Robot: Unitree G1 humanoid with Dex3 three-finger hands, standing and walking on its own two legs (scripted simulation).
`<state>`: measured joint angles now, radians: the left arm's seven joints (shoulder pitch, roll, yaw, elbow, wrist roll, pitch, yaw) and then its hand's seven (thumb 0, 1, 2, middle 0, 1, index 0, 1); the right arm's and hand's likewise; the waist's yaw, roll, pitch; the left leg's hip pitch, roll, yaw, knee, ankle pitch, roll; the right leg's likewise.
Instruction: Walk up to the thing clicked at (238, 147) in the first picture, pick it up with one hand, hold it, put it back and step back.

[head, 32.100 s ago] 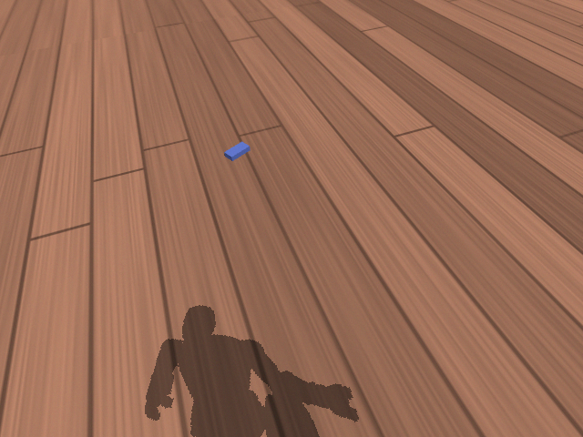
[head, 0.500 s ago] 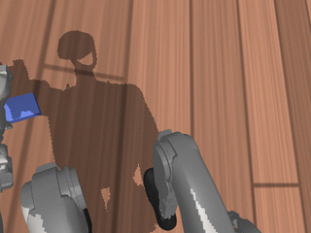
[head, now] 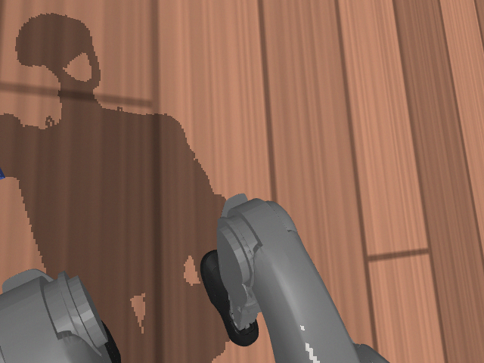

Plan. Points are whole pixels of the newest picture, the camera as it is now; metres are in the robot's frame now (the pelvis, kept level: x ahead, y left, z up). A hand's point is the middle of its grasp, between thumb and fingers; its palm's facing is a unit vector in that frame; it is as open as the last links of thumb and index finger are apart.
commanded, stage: rest palm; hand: left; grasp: from above
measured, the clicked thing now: out of the picture +0.47 +0.31 -0.29
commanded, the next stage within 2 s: close in 0.74 s
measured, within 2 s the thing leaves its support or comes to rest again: neither
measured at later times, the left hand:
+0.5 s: hand out of the picture +0.45 +0.30 -0.26, palm faces -0.46 -0.15 -0.88, open 14.0 cm
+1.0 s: hand out of the picture +0.45 +0.29 -0.27, palm faces -0.45 -0.15 -0.88, open 13.4 cm
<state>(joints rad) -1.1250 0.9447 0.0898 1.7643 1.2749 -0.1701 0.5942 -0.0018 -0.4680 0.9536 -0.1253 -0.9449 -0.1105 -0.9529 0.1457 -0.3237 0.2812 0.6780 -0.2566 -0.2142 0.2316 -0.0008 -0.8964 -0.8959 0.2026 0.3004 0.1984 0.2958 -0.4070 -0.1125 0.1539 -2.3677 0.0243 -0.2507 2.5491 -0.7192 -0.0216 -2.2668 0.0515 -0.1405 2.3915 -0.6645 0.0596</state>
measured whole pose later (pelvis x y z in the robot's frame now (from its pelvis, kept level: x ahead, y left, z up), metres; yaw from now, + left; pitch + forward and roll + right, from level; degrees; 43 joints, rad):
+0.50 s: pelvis +0.00 +0.01 +0.00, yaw -1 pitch +29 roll -15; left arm -1.12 0.98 0.07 1.80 1.27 -0.18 0.64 0.00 -0.47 0.94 -0.12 -0.95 -0.11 -0.96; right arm 0.09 -0.34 0.30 0.67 -0.27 -0.26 0.28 0.00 -0.91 -0.90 0.20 0.30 0.20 0.30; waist -0.41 -0.14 0.18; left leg -2.35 0.02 -0.28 2.56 -0.74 -0.02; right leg -2.23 0.06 -0.16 2.37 -0.68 0.07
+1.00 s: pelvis +0.00 +0.01 +0.01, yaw -2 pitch +27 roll -15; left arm -1.12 1.01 0.07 1.80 1.23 -0.16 0.66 0.00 -0.38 0.87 -0.17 -0.95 -0.17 -0.94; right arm 0.10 -0.36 0.34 0.65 -0.27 -0.28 0.28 0.00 -0.91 -0.90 0.20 0.30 0.20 0.30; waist -0.43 -0.16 0.23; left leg -2.33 0.03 -0.29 2.55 -0.73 -0.01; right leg -2.21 0.07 -0.18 2.36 -0.65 0.07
